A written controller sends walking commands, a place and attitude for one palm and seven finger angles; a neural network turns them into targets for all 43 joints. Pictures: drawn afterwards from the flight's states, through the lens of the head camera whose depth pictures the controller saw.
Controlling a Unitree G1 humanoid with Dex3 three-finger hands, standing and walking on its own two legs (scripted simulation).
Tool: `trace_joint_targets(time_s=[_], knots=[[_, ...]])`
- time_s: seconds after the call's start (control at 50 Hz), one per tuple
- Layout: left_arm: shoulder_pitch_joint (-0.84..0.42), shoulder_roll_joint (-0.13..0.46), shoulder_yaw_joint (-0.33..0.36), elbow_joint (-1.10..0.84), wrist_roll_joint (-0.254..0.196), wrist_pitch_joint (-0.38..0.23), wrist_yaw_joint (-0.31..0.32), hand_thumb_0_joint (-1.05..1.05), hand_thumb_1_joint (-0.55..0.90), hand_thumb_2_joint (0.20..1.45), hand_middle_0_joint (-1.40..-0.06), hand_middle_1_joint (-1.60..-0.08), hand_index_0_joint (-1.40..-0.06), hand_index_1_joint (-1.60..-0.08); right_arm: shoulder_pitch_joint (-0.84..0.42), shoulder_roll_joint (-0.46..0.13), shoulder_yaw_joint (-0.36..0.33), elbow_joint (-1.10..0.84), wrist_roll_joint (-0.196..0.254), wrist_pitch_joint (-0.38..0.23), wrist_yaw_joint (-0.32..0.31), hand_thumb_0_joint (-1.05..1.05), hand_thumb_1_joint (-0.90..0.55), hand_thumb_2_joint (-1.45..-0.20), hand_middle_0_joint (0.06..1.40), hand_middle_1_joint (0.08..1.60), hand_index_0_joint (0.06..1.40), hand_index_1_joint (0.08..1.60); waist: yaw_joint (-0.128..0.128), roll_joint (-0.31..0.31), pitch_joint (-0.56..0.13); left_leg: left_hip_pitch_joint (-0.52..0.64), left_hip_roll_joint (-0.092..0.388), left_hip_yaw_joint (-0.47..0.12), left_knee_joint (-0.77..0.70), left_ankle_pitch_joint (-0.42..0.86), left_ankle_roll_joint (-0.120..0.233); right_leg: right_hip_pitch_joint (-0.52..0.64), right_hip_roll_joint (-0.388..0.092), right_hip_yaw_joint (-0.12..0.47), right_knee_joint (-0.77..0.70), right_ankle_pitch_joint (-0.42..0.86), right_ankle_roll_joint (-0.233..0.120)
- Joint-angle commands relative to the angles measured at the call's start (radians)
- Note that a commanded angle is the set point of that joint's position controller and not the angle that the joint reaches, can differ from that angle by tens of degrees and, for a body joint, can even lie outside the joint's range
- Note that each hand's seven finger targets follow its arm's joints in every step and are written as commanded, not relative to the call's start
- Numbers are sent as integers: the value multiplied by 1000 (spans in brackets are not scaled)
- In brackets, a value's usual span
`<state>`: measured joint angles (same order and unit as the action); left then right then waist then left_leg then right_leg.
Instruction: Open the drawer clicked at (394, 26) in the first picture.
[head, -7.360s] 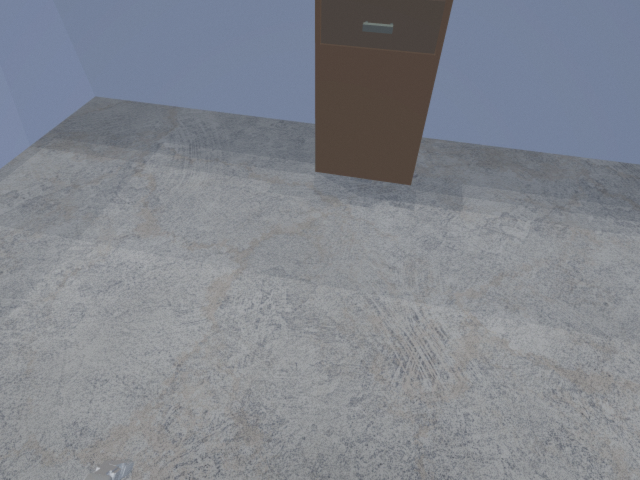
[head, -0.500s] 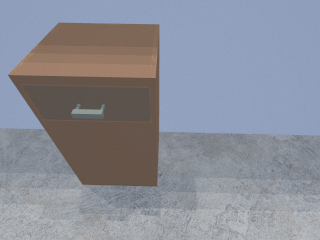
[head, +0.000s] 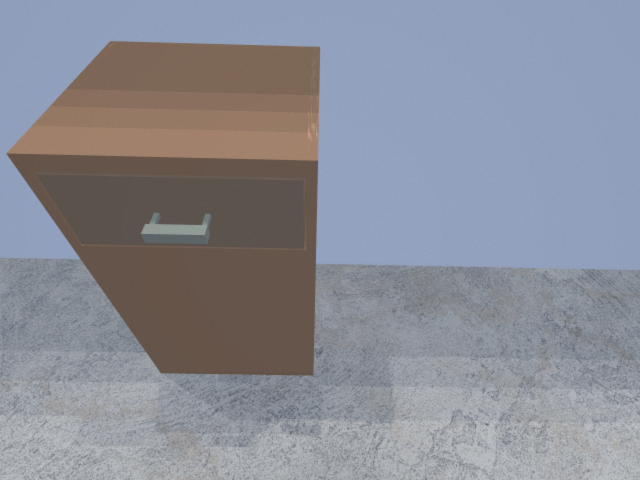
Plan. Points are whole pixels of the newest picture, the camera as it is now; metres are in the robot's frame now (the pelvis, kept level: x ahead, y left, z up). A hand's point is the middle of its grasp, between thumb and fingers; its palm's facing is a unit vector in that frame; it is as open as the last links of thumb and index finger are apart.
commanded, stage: come to a stop and stand still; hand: left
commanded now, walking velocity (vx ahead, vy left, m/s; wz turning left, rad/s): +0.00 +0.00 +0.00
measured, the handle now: (179, 225) +0.53 +0.30 -0.04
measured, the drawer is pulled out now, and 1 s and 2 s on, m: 0.00 0.00 0.00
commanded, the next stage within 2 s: look again from close up in 0.46 s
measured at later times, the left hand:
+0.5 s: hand out of the picture +0.00 +0.17 -0.18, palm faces +0.05 -0.98 -0.18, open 7.3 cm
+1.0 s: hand out of the picture -0.01 +0.19 -0.18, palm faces +0.02 -0.98 -0.20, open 7.3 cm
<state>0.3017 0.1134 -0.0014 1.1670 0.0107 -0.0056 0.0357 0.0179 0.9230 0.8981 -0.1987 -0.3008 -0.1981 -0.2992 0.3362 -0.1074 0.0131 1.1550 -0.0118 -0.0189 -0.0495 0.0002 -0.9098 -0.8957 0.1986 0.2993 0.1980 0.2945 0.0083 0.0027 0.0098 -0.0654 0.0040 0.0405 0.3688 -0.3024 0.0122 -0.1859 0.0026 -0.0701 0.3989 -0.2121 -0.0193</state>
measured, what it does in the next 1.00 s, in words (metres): stands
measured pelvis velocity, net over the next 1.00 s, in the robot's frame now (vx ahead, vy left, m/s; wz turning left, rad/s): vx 0.00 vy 0.02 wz -0.01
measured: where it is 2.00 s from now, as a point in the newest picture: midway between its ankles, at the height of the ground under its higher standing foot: outside the picture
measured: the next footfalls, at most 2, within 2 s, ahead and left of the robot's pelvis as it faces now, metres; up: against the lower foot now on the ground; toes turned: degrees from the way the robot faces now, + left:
none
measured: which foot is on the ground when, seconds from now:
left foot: down 0.00-1.00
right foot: down 0.00-1.00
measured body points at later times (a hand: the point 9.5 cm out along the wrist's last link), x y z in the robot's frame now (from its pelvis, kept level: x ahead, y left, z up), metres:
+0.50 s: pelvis +0.02 +0.01 +0.00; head +0.03 +0.01 +0.45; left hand +0.00 +0.23 -0.17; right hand -0.01 -0.20 -0.16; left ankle -0.07 +0.11 -0.74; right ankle +0.00 -0.11 -0.74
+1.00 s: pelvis +0.00 +0.02 -0.01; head +0.00 +0.00 +0.44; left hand -0.01 +0.24 -0.16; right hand -0.02 -0.19 -0.18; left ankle -0.07 +0.11 -0.74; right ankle +0.00 -0.10 -0.74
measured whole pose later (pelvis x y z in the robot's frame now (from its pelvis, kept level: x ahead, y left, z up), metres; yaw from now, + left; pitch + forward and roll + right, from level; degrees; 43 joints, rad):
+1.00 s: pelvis +0.00 +0.02 -0.01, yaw -1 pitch -1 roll +0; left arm 0.30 0.13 -0.01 1.11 0.01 0.00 0.03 0.01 0.92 0.90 -0.20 -0.30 -0.20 -0.30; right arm 0.34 -0.14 0.03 1.09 -0.02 -0.02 -0.03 0.00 -0.92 -0.90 0.20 0.30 0.20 0.29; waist 0.00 0.04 0.01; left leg -0.08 -0.04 0.06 0.47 -0.36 0.05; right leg -0.23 -0.04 -0.04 0.53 -0.28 0.01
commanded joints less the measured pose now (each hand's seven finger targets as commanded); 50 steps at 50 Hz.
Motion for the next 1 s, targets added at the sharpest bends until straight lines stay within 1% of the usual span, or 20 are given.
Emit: trace_joint_targets(time_s=[0.0, 0.26, 0.42, 0.52, 0.54, 0.56, 0.58, 0.6, 0.62, 0.64, 0.66, 0.68, 0.7, 0.72, 0.74, 0.78, 0.8, 0.82, 0.84, 0.98], knots=[[74, 80, 9, -17, -7, -12, 5, 0, 900, 900, -200, -300, -200, -300, 93, -90, -11, -10, 4, -13, -8, 0, -900, -900, 200, 300, 200, 300, -1, 12, 68, -104, 114, -74, -67, 261, 14, 49, -107, 96, -35, 216, -13], [67, 88, 15, -29, -6, -11, 11, 0, 900, 900, -200, -300, -200, -300, 103, -97, -14, -8, 4, -17, -13, 0, -900, -900, 200, 300, 200, 300, -5, -2, 35, -51, 116, -71, -42, 439, 14, 72, -107, 77, 3, 306, -13], [61, 98, 16, -30, -5, -9, 11, 0, 900, 900, -200, -300, -200, -300, 93, -103, -15, -6, 6, -13, -12, 0, -900, -900, 200, 300, 200, 300, -4, 7, 66, -59, 113, -72, -52, 398, 13, 67, -106, 76, -6, 274, -13], [57, 105, 16, -33, -6, -9, 10, 0, 900, 900, -200, -300, -200, -300, 91, -112, -16, -9, 6, -14, -13, 0, -900, -900, 200, 300, 200, 300, -6, 11, 61, -53, 112, -75, -52, 395, 14, 73, -107, 78, -12, 268, -13], [123, 138, 13, -10, 7, -39, 48, 0, 900, 900, -200, -300, -200, -300, -34, -149, -19, -89, 17, -26, 10, 0, -900, -900, 200, 300, 200, 300, 36, -17, 94, -174, 121, -27, 162, 474, -8, 40, -159, 112, 40, 637, -1], [128, 164, 23, -45, 1, -47, 41, 0, 900, 900, -200, -300, -200, -300, 28, -104, -20, -119, 5, -15, 10, 0, -900, -900, 200, 300, 200, 300, -9, -22, 16, -179, 60, -62, 128, 151, 0, 105, -196, 162, 65, 646, -33], [76, 139, 11, -55, -2, -48, 30, 0, 900, 900, -200, -300, -200, -300, 53, -91, -20, -113, 3, -16, 8, 0, -900, -900, 200, 300, 200, 300, -31, 46, 27, -179, 61, -67, 46, 99, 9, 83, -191, 146, 89, 590, -43], [67, 125, 3, -59, -2, -45, 23, 0, 900, 900, -200, -300, -200, -300, 84, -89, -16, -102, 2, -21, 10, 0, -900, -900, 200, 300, 200, 300, -26, 71, -9, -160, 82, -80, 33, 178, 11, 75, -157, 112, 90, 404, -43], [63, 118, 1, -69, -4, -41, 18, 0, 900, 900, -200, -300, -200, -300, 102, -102, -13, -104, -2, -21, 13, 0, -900, -900, 200, 300, 200, 300, -25, 113, -67, -126, 106, -81, 48, 293, 24, 86, -124, 87, 104, 278, -41], [61, 111, 3, -72, -4, -37, 15, 0, 900, 900, -200, -300, -200, -300, 108, -118, -12, -104, -5, -23, 10, 0, -900, -900, 200, 300, 200, 300, -23, 88, -87, -105, 119, -88, 68, 412, 31, 89, -106, 69, 124, 249, -39], [58, 103, 2, -71, -4, -33, 12, 0, 900, 900, -200, -300, -200, -300, 96, -125, -13, -106, -3, -24, 7, 0, -900, -900, 200, 300, 200, 300, -17, 98, -78, -91, 124, -85, 71, 474, 33, 76, -103, 58, 123, 225, -38], [53, 102, -1, -72, -5, -28, 10, 0, 900, 900, -200, -300, -200, -300, 88, -128, -11, -112, -1, -22, 5, 0, -900, -900, 200, 300, 200, 300, -16, 49, -37, -103, 123, -88, 66, 460, 36, 56, -101, 53, 115, 199, -35], [51, 95, -2, -71, -5, -24, 9, 0, 900, 900, -200, -300, -200, -300, 83, -131, -10, -115, 0, -20, 4, 0, -900, -900, 200, 300, 200, 300, -16, 29, -5, -113, 122, -89, 55, 420, 38, 37, -99, 59, 108, 181, -35], [34, 94, -4, -73, -3, -18, 6, 0, 900, 900, -200, -300, -200, -300, 81, -129, -9, -113, -2, -16, 5, 0, -900, -900, 200, 300, 200, 300, -17, 28, 64, -148, 119, -94, 34, 371, 41, 5, -93, 59, 106, 129, -31], [40, 90, -5, -73, -3, -16, 5, 0, 900, 900, -200, -300, -200, -300, 74, -130, -7, -113, -2, -15, 6, 0, -900, -900, 200, 300, 200, 300, -12, -3, 88, -160, 117, -96, 22, 320, 43, -8, -90, 66, 96, 111, -30], [40, 93, -5, -76, -3, -11, 3, 0, 900, 900, -200, -300, -200, -300, 72, -133, -4, -114, -2, -14, 9, 0, -900, -900, 200, 300, 200, 300, -11, -4, 140, -195, 108, -100, -9, 218, 44, -30, -90, 73, 80, 68, -26], [42, 93, -3, -79, -3, -10, 3, 0, 900, 900, -200, -300, -200, -300, 71, -131, -3, -110, -2, -15, 10, 0, -900, -900, 200, 300, 200, 300, -10, -20, 138, -199, 107, -105, -22, 186, 45, -27, -89, 80, 77, 57, -26], [44, 96, -3, -77, -2, -9, 1, 0, 900, 900, -200, -300, -200, -300, 75, -132, -2, -104, -2, -14, 11, 0, -900, -900, 200, 300, 200, 300, -9, 3, 143, -203, 106, -105, -32, 162, 47, -28, -86, 78, 77, 42, -25], [46, 97, -2, -79, -3, -8, 0, 0, 900, 900, -200, -300, -200, -300, 75, -134, -1, -101, -2, -14, 11, 0, -900, -900, 200, 300, 200, 300, -8, -3, 143, -209, 105, -106, -37, 144, 48, -23, -84, 79, 76, 39, -24], [60, 98, 3, -78, -4, -13, -2, 0, 900, 900, -200, -300, -200, -300, 79, -124, 3, -76, -1, -20, 10, 0, -900, -900, 200, 300, 200, 300, -3, -21, 96, -174, 91, -89, -30, 153, 48, 13, -97, 96, 67, 104, -27]])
